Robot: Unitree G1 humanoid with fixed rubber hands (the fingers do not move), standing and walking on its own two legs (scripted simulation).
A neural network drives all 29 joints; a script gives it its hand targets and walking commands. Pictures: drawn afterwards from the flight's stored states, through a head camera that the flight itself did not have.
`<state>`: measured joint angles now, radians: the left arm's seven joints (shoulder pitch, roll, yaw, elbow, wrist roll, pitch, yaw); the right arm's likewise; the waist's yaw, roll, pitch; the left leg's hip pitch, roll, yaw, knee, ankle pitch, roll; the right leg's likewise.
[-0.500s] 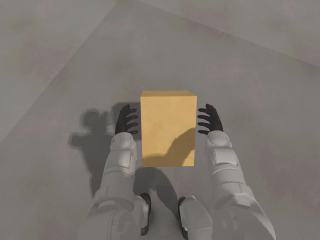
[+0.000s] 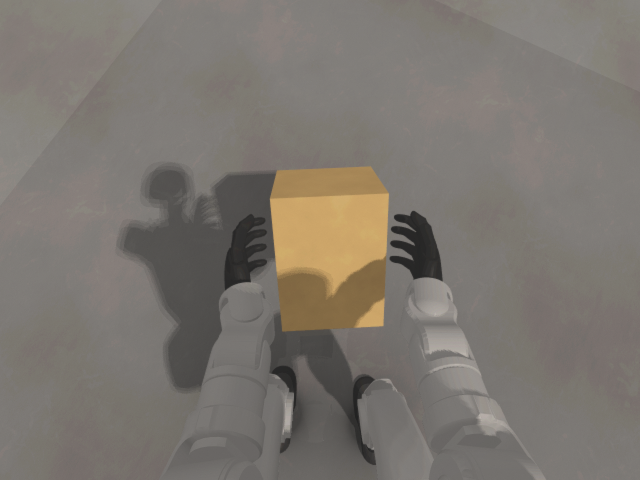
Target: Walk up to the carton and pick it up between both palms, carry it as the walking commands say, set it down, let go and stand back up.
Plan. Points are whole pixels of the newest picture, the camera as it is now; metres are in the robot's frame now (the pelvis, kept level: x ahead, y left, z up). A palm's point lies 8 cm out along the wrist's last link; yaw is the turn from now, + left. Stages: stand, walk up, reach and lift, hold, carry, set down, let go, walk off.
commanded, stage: set down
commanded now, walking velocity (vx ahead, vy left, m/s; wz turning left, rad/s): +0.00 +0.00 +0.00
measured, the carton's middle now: (328, 245) +0.43 +0.00 -0.22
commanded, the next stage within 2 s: none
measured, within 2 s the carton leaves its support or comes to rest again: neither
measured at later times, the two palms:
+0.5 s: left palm (255, 276) +0.38 +0.11 -0.19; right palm (410, 264) +0.39 -0.13 -0.19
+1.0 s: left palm (263, 269) +0.41 +0.11 -0.31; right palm (390, 259) +0.43 -0.12 -0.31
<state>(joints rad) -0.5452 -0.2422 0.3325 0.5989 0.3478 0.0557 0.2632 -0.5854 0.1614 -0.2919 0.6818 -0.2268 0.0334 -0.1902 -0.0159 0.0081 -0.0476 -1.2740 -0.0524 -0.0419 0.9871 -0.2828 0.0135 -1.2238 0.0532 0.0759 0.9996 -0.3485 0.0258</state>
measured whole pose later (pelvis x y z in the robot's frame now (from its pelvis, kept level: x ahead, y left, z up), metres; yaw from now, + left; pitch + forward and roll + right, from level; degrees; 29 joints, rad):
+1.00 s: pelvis -0.05 -0.01 -0.15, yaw +0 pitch +29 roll -1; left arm -1.02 -0.12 0.39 0.47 0.22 0.21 0.29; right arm -1.10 0.04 -0.26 0.59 -0.11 0.22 -0.27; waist -0.01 0.00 0.43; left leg -1.71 -0.06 -0.04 1.67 -0.47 -0.01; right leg -1.65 0.09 0.04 1.70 -0.55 0.03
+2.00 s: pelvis -0.06 -0.02 -0.26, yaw -1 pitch +32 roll -1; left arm -1.47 0.09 0.38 0.86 0.13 0.27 0.18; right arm -1.43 -0.16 -0.29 0.87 -0.08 0.26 -0.17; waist 0.04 0.00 0.52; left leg -2.04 -0.07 -0.04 2.00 -0.51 -0.03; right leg -1.99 0.11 0.02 2.04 -0.61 0.04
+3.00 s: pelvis -0.03 -0.02 -0.29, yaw +0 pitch +38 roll -1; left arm -1.59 0.18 0.50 0.90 0.13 0.19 -0.01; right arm -1.54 -0.18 -0.37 0.88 -0.13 0.14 -0.01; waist 0.04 0.01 0.52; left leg -2.17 -0.07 -0.04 2.14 -0.62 -0.04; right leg -2.11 0.11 0.01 2.18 -0.72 0.03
